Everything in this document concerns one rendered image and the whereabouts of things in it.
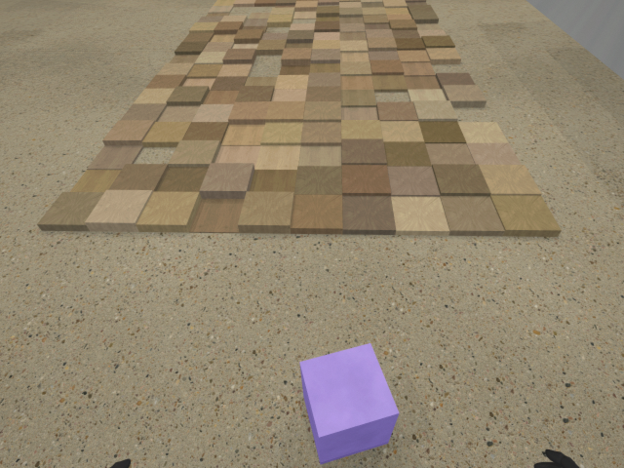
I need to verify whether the carton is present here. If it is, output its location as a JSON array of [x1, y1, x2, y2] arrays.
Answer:
[[299, 343, 399, 464]]

